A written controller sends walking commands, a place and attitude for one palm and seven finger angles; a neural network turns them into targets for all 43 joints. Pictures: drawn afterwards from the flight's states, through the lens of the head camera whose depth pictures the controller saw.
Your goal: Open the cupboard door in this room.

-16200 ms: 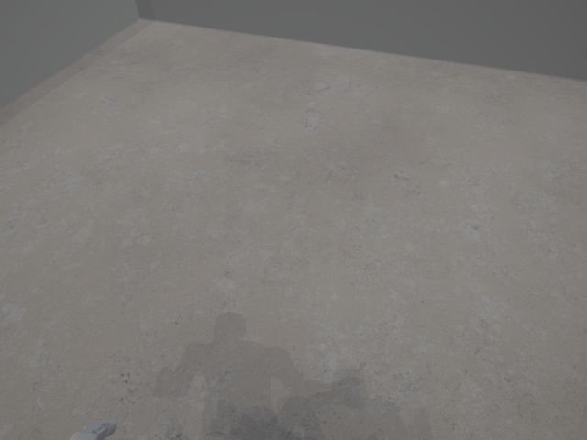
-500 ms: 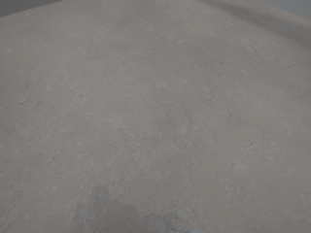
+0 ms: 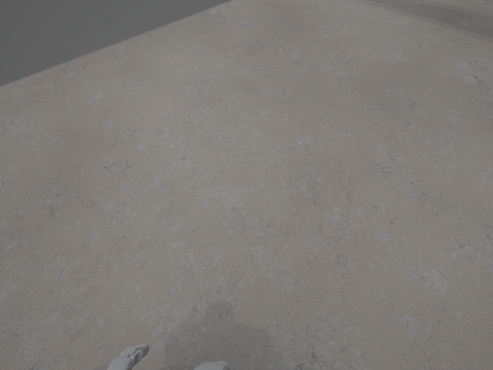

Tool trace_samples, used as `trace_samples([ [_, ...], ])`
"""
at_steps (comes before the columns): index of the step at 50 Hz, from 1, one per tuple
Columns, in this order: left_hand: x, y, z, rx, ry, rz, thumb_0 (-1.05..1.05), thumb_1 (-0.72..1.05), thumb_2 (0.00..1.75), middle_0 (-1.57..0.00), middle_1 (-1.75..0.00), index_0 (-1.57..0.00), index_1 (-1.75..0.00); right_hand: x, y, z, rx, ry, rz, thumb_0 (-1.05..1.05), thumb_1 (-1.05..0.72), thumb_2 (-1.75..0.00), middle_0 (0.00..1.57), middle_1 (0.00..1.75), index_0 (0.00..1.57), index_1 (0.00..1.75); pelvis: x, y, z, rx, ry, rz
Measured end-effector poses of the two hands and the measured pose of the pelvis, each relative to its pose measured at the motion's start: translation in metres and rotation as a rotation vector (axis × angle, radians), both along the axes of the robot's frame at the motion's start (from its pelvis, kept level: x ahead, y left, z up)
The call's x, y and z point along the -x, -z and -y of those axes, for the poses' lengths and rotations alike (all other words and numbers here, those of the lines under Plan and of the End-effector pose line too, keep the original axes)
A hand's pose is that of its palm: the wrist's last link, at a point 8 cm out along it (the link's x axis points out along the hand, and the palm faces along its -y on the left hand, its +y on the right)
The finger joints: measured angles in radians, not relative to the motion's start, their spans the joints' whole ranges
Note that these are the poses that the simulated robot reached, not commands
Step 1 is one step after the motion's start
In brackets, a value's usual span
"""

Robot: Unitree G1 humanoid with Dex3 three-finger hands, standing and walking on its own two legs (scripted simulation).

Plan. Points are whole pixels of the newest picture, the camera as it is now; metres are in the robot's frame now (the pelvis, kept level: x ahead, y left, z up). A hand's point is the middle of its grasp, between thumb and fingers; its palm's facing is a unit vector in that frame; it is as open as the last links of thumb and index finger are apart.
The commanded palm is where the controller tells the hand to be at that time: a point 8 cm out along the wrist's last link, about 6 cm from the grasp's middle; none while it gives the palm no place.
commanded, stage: turn or walk to find it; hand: left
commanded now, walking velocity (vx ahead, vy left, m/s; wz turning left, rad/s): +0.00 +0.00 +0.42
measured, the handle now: out of the picture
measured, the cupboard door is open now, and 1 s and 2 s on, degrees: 0 0 0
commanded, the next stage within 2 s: none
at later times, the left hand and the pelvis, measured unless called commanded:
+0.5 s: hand out of the picture -0.07 +0.26 -0.18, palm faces +0.29 -0.93 -0.25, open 7.4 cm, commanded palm none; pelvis -0.03 +0.05 +0.00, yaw +13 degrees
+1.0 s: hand out of the picture -0.03 +0.21 -0.14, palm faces +0.43 -0.86 -0.28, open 7.3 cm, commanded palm none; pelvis -0.04 +0.00 +0.00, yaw +26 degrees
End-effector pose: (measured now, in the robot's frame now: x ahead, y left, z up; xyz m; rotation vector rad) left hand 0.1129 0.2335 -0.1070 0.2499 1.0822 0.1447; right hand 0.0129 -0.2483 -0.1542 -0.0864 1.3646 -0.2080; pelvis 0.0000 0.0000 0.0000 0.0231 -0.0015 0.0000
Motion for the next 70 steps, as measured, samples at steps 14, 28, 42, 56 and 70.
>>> trace_samples([
  [14,0.12,0.016,-0.015,0.037,-0.224,-0.176,0.01,0.91,0.9,-0.21,-0.3,-0.21,-0.3,-0.047,-0.014,-0.003,0.041,-0.2,0.002,0.0,-0.91,-0.9,0.2,0.29,0.19,0.3,0.013,-0.004,-0.007,-0.01,-0.14,0.001],
  [28,0.193,0.035,-0.077,0.07,-0.395,-0.245,0.01,0.91,0.9,-0.2,-0.3,-0.2,-0.3,-0.116,-0.042,-0.086,0.076,-0.407,0.221,0.0,-0.91,-0.9,0.2,0.29,0.2,0.3,0.033,-0.003,-0.049,0.037,-0.247,0.019],
  [42,0.146,0.012,-0.053,0.023,-0.397,-0.049,0.01,0.91,0.9,-0.2,-0.3,-0.2,-0.3,-0.077,-0.012,-0.059,0.004,-0.414,0.1,0.0,-0.91,-0.9,0.21,0.3,0.2,0.3,0.041,0.001,-0.02,0.012,-0.359,-0.002],
  [56,0.214,0.004,0.002,0.034,-0.555,-0.105,0.01,0.91,0.9,-0.21,-0.3,-0.2,-0.3,-0.076,-0.007,-0.025,0.014,-0.525,-0.022,0.0,-0.91,-0.9,0.2,0.29,0.2,0.3,0.047,-0.006,0.007,-0.018,-0.507,0.002],
  [70,0.342,0.046,-0.007,0.124,-0.774,-0.265,0.01,0.91,0.9,-0.2,-0.3,-0.2,-0.3,-0.125,-0.029,-0.122,0.046,-0.765,0.191,0.0,-0.91,-0.9,0.2,0.29,0.2,0.3,0.084,0.008,-0.024,0.018,-0.625,0.011],
])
